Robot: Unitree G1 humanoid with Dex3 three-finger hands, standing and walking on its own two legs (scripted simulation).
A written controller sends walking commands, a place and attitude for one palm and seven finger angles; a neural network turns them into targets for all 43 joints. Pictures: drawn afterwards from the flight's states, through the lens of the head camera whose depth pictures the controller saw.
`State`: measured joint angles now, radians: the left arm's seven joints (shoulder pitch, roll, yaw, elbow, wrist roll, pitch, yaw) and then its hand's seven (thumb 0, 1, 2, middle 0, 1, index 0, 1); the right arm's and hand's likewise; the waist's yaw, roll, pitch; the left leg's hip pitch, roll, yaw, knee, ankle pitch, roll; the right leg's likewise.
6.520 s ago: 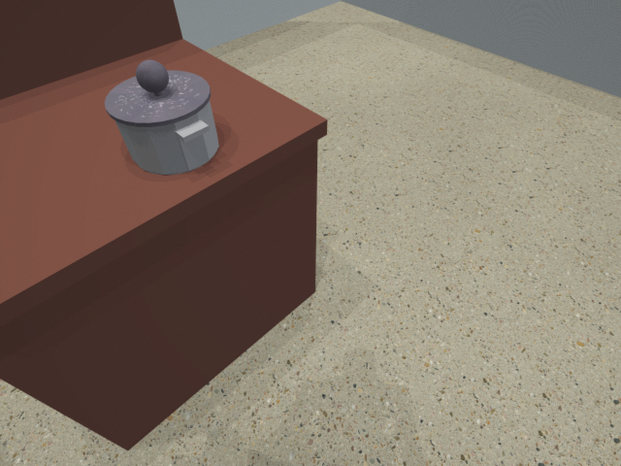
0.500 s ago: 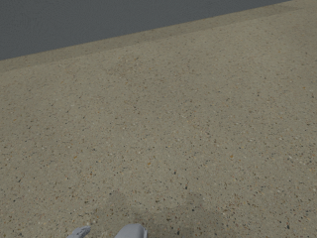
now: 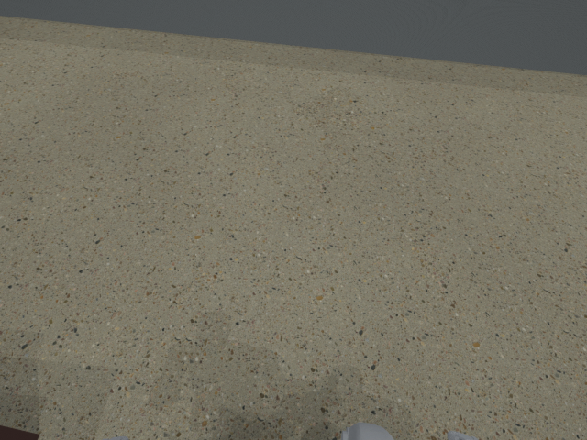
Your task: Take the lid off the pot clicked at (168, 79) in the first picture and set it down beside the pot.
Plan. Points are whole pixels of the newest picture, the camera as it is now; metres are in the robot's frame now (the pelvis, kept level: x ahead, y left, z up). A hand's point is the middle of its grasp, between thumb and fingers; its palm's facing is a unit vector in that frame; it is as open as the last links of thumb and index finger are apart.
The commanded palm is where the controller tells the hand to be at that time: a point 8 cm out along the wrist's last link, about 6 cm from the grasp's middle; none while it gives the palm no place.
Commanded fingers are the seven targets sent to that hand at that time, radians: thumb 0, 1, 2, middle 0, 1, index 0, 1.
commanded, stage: turn to face it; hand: left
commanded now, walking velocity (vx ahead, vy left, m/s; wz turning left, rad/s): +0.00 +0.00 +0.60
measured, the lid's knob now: out of the picture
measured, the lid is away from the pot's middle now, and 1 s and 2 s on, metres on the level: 0.00 0.00 0.00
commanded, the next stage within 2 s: none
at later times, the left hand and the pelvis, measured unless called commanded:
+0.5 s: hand out of the picture +0.03 +0.16 -0.14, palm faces +0.31 -0.91 -0.29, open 7.4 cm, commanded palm none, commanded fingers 0.00 0.90 0.90 -0.20 -0.30 -0.20 -0.30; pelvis +0.01 -0.06 +0.00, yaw +19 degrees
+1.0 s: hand out of the picture -0.05 +0.23 -0.16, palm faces +0.60 -0.75 -0.27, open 7.4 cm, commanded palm none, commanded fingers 0.00 0.90 0.90 -0.20 -0.30 -0.20 -0.30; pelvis +0.00 -0.01 +0.00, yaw +36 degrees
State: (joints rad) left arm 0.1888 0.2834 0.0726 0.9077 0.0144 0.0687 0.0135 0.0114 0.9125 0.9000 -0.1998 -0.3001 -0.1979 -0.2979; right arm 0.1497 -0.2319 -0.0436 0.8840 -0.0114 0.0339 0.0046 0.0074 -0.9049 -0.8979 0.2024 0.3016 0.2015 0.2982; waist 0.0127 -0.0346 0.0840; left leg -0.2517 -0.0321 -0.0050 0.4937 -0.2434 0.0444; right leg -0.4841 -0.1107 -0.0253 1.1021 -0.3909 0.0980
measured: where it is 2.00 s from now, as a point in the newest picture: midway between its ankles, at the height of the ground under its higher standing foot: outside the picture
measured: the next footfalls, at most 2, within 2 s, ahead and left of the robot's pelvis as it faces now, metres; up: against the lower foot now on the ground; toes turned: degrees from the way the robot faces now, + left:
right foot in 0.24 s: +0.07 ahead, -0.16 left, +0.00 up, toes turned +8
left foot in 0.70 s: -0.01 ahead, +0.09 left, +0.00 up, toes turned +31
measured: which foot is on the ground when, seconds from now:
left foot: down 0.00-0.24, up 0.26-0.68, down 0.70-1.00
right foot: up 0.00-0.22, down 0.24-0.70, up 0.72-1.00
